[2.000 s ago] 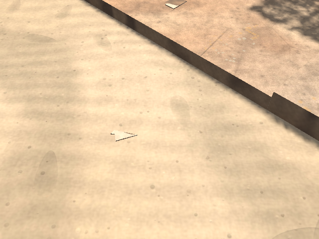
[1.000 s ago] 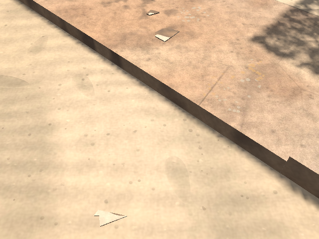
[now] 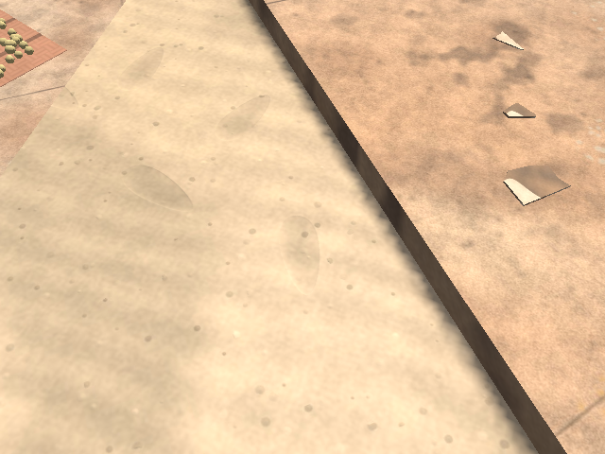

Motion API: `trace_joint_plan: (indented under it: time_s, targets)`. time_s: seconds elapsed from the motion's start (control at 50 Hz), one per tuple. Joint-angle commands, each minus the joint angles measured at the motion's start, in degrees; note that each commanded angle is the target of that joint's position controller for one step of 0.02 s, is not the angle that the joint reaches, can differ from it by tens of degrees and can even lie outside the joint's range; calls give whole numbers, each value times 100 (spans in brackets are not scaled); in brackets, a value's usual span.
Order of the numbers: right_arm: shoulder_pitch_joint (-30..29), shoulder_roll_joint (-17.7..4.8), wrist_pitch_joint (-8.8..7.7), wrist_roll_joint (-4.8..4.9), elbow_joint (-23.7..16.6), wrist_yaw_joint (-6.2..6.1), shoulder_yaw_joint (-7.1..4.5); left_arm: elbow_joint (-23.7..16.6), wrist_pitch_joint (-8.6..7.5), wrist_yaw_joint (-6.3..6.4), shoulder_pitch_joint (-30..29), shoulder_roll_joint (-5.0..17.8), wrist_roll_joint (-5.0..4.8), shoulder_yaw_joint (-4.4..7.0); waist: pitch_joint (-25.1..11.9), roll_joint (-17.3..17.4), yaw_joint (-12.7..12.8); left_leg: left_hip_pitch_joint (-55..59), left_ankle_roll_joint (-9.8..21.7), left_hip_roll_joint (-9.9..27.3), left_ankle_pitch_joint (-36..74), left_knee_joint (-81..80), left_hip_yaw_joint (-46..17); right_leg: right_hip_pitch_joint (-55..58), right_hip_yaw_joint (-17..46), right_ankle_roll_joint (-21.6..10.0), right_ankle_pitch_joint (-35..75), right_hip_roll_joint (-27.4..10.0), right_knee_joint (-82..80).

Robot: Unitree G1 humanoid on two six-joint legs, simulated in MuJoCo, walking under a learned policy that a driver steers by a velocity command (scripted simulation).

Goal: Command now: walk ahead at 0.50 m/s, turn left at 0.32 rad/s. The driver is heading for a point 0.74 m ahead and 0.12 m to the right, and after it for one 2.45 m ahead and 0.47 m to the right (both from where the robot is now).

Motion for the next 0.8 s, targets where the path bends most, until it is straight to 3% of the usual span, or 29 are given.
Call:
trace_joint_plan:
  time_s: [0.02, 0.08, 0.14, 0.2, 0.24, 0.3, 0.32, 0.34, 0.36, 0.38, 0.4, 0.42, 0.44, 0.46, 0.48, 0.5, 0.54, 0.62, 0.72, 0.76, 0.8]
  targets:
    - [-20, -725, -162, -1, -338, -98, -130, -186, 109, 24, 333, 417, 92, 121, -544, 301, 216, 582, 1014, 1543, 2054, -1310, -1403, -453, 2, 145, 576, -233, -570]
    - [272, -804, -150, 14, -212, -197, -128, -365, 137, 24, -256, 349, 103, 85, -339, 385, 8, 701, 817, 1386, 2134, -1407, -1053, -778, -73, 246, 1567, -151, -1707]
    - [458, -816, -134, 22, -120, -223, -105, -474, 90, -44, -767, 250, 48, 30, -206, 494, -220, 811, 595, 1273, 1562, -1471, -842, -610, -165, 184, 2527, 51, -2868]
    - [706, -834, -130, 29, 39, -219, -95, -592, 49, -127, -1194, 258, -4, -10, 22, 562, -406, 1127, 591, 1463, 1084, -1479, -966, -643, -200, 90, 2746, 178, -3447]
    - [860, -856, -87, 31, 136, -234, -103, -692, 3, -202, -1384, 316, -2, -20, 107, 545, -453, 1634, 599, 1677, 1332, -1267, -1068, -900, -191, -32, 2493, 234, -3661]
    - [868, -943, -2, 33, 198, -288, -133, -727, -57, -293, -1216, 448, -3, 1, 8, 628, -251, 2179, 456, 1910, 2249, -843, -1146, -693, -228, -280, 1821, 357, -3882]
    - [766, -1005, 14, 25, 177, -295, -146, -660, -64, -296, -930, 560, 5, 45, -179, 710, -77, 2214, 388, 1866, 3114, -533, -1088, -217, -348, -380, 1584, 509, -3892]
    - [632, -1036, 37, 24, 150, -291, -142, -497, -66, -276, -336, 709, 17, 126, -552, 724, 265, 2129, 297, 1686, 4064, 118, -932, 661, -528, -523, 1619, 711, -3998]
    - [539, -923, 44, -2, 89, -277, -78, -248, -57, -241, 599, 947, 65, 227, -1210, 595, 687, 1560, 138, 1382, 3956, 1246, -719, 2116, -326, -764, 1884, 491, -3851]
    - [986, -509, -5, -76, -12, -246, 51, -122, -49, -206, 1488, 1370, 167, 327, -2156, -325, 719, -261, -175, 726, 1940, 3289, -496, 4325, 1528, -1438, 1675, -819, -3729]
    - [1453, -188, -122, 26, 96, -194, 160, 57, -14, -264, 1769, 1281, 105, 300, -2660, -1557, 585, -1841, -377, -11, -2337, 4694, -771, 5436, 3785, -2004, 643, -1630, -4583]
    - [914, -756, -202, 146, 32, -162, 55, 33, 4, -257, 1558, 846, -24, 175, -1980, -965, 743, -2526, -296, 356, -2295, 5181, -1076, 5066, 3599, -1711, -293, -1426, -4871]
    - [377, -894, -250, 199, -143, -150, 27, -74, 35, -227, 1035, 691, -26, 120, -1147, -558, 652, -2751, -259, 681, -1710, 5063, -808, 4169, 2791, -1472, -182, -1256, -5042]
    - [103, -866, -261, 135, -193, -174, 27, -160, 57, -219, 632, 612, 44, 79, -689, -118, 484, -2541, -273, 948, -1208, 4742, -633, 3266, 2234, -1382, 341, -1070, -5229]
    - [62, -823, -228, 60, -188, -195, -9, -197, 46, -227, 418, 501, 109, 34, -438, -46, 303, -2267, -300, 1134, -911, 4429, -606, 2653, 1843, -1331, 832, -881, -5406]
    - [220, -729, -173, 45, -165, -202, -14, -185, 31, -233, 353, 460, 153, 7, -443, -208, 138, -1951, -321, 1252, -749, 4253, -615, 2324, 1592, -1314, 1106, -764, -5552]
    - [363, -528, -79, 38, -128, -225, 17, -114, 3, -232, 389, 500, 102, 6, -398, -323, 24, -1812, -421, 1350, -641, 3873, -518, 2019, 1161, -1371, 1522, -645, -5791]
    - [-323, -459, -54, -36, -358, -236, 45, 33, 39, -117, 666, 757, 66, 71, -201, -190, 134, -2269, -664, 1424, 475, 2680, -385, 2055, 571, -1335, 2189, -528, -6014]
    - [-1248, -259, -142, -19, -575, -139, 141, 235, 136, -36, 1092, 794, 11, 55, -27, -198, 447, -1727, -677, 1032, 1702, 935, -39, 2170, -50, -1043, 2822, -239, -5835]
    - [-1498, -285, -189, -31, -691, -80, 139, 370, 232, -19, 1357, 766, -2, 44, -61, -263, 517, -1564, -634, 852, 1712, 604, -70, 2468, 44, -980, 3374, -313, -5426]
    - [-1466, -436, -240, -58, -729, -28, 97, 391, 319, 13, 1330, 815, -21, 60, -185, -401, 393, -1375, -519, 739, 1437, 322, -207, 2783, 289, -862, 3660, -433, -4942]
Velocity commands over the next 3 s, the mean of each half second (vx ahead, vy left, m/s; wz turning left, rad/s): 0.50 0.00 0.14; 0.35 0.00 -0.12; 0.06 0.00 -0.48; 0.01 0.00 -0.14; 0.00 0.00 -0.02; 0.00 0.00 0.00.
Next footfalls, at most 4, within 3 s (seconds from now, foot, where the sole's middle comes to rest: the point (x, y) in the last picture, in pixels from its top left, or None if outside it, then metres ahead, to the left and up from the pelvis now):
0.36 right None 0.40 -0.15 -0.78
0.86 left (260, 356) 0.68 0.10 -0.78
1.30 right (369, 389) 0.60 -0.15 -0.78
1.72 left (268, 357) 0.68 0.08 -0.78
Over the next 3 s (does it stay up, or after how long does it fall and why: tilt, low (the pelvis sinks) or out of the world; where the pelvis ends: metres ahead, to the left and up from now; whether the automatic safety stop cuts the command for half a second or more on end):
stays up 0.61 0.00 0.00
